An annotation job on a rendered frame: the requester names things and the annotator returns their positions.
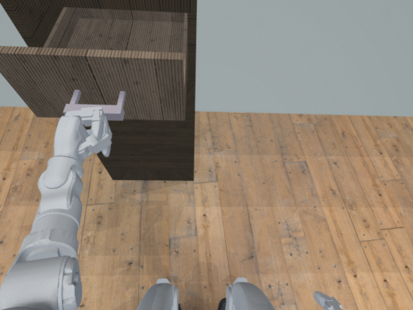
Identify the cabinet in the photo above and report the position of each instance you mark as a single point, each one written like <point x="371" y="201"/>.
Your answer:
<point x="141" y="149"/>

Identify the left robot shin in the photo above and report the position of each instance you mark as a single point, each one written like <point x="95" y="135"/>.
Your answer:
<point x="162" y="280"/>

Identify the left robot thigh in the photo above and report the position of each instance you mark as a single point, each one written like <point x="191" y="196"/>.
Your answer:
<point x="160" y="297"/>

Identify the handle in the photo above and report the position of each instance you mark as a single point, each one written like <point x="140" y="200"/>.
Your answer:
<point x="112" y="112"/>

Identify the left robot hand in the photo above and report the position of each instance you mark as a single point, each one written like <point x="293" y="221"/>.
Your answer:
<point x="71" y="133"/>

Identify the drawer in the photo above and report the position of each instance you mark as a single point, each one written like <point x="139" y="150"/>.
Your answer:
<point x="102" y="52"/>

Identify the robot left upper arm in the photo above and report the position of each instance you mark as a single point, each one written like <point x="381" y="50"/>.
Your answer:
<point x="45" y="284"/>

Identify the right robot hand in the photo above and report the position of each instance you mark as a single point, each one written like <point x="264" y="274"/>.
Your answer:
<point x="327" y="302"/>

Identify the left robot forearm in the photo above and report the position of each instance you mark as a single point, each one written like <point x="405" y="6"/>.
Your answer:
<point x="55" y="227"/>

